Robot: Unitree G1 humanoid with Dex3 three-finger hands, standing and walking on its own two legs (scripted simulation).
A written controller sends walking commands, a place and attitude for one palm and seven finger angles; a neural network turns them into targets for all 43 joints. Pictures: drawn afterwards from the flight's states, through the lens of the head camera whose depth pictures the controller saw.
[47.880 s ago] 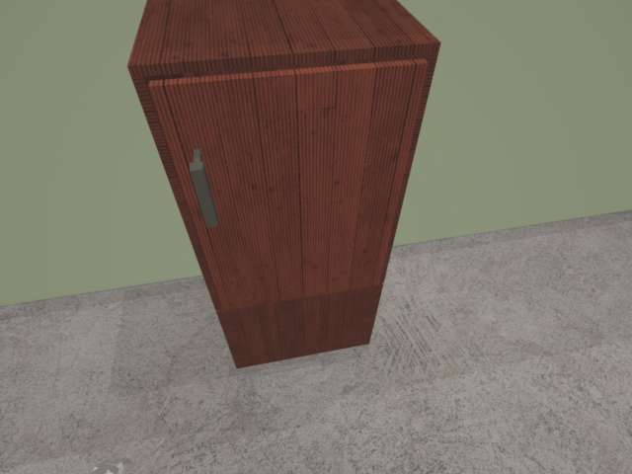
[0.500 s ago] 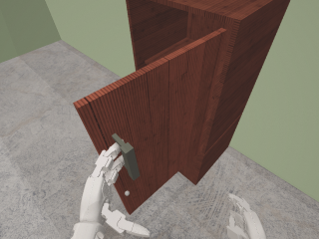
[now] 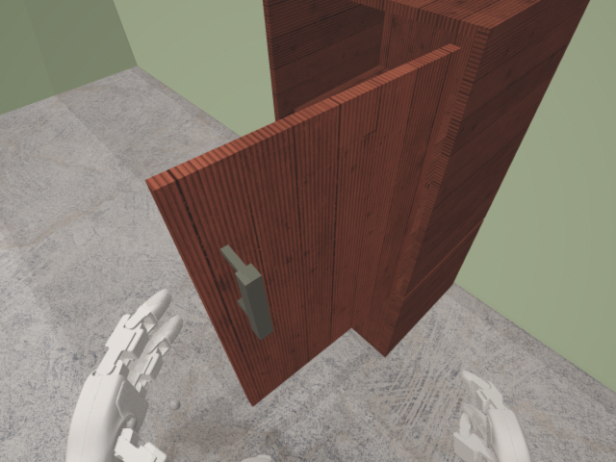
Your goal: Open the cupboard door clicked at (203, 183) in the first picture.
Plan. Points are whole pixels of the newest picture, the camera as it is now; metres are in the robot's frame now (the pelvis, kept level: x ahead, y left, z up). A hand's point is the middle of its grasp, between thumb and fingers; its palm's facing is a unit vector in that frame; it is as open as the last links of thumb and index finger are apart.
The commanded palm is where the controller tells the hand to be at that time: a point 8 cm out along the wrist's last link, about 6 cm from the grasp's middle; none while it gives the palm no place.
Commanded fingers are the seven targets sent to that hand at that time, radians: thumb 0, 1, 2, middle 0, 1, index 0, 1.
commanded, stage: slide the hand sideways off the handle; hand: left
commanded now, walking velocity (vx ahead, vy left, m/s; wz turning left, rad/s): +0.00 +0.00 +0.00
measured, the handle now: (246, 293) +0.29 +0.10 +0.10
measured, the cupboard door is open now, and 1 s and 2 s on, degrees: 85 85 85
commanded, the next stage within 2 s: draw the hand back to the body in 0.08 s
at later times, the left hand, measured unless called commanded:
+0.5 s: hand (132, 396) +0.16 +0.18 +0.13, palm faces +0.02 -1.00 -0.05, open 16.3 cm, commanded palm +0.13 +0.24 +0.13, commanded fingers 0.00 -0.50 0.30 -0.15 -0.30 -0.15 -0.30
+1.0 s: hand (59, 350) +0.19 +0.24 +0.16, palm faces +0.28 -0.89 -0.36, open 13.7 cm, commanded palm +0.15 +0.29 +0.19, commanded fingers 0.00 0.27 0.63 -0.18 -0.30 -0.18 -0.30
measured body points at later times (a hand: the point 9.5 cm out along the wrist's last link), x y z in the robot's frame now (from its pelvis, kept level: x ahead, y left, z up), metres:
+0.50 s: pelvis -0.01 +0.03 +0.00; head -0.01 +0.02 +0.45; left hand +0.15 +0.23 +0.13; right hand +0.18 -0.18 -0.05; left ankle +0.02 +0.13 -0.69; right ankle +0.00 -0.09 -0.69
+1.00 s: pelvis +0.01 +0.03 +0.04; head +0.00 +0.02 +0.49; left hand +0.17 +0.29 +0.18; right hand +0.20 -0.18 -0.03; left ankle +0.02 +0.13 -0.69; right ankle -0.01 -0.09 -0.69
